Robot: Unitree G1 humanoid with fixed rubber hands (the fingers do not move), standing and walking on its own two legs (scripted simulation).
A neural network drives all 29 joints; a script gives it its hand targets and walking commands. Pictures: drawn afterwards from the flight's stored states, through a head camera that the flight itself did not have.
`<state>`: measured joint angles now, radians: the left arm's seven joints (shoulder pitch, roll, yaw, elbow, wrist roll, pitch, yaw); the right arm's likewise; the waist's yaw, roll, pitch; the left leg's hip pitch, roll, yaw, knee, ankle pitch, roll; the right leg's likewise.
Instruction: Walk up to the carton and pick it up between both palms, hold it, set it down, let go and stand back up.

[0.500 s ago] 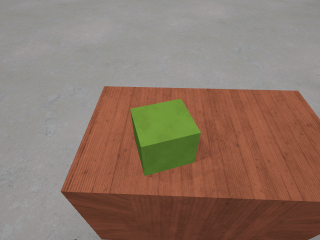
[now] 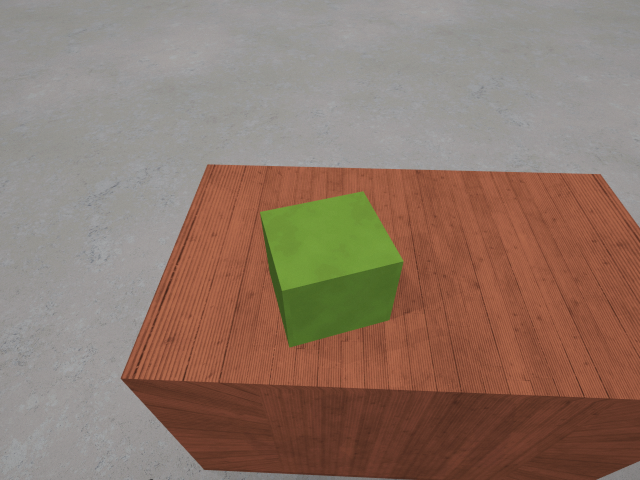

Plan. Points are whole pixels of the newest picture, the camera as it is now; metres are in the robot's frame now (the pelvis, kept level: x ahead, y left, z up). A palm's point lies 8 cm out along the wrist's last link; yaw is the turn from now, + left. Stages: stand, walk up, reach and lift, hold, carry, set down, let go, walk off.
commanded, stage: stand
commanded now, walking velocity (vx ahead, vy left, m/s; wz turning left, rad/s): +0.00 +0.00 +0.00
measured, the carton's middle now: (327, 268) +0.47 +0.00 -0.06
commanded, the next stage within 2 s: none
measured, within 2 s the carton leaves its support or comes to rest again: neither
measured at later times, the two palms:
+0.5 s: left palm out of the picture +0.08 +0.25 -0.12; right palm out of the picture +0.07 -0.24 -0.12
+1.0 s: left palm out of the picture +0.08 +0.25 -0.12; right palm out of the picture +0.07 -0.24 -0.12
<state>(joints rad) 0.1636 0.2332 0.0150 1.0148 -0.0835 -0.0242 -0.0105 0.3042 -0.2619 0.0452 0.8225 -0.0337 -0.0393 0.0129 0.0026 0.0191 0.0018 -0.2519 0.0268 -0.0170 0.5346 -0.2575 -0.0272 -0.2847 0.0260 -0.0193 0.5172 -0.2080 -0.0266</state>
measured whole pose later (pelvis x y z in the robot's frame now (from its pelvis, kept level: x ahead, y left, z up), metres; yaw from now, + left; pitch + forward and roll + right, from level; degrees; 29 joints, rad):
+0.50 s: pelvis +0.00 +0.00 +0.00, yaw +0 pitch -1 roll +0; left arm 0.16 0.23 0.02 1.01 -0.08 -0.02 -0.01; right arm 0.30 -0.26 0.05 0.82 -0.03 -0.04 0.01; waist 0.00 0.02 0.01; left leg -0.25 0.03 -0.02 0.53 -0.26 -0.03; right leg -0.28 0.03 -0.02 0.51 -0.21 -0.03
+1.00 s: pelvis +0.00 +0.00 +0.00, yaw +0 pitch -1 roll +0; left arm 0.16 0.23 0.02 1.01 -0.08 -0.02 -0.01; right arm 0.30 -0.26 0.05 0.82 -0.03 -0.04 0.01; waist 0.00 0.02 0.02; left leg -0.25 0.03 -0.02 0.53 -0.26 -0.03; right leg -0.28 0.03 -0.02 0.51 -0.21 -0.03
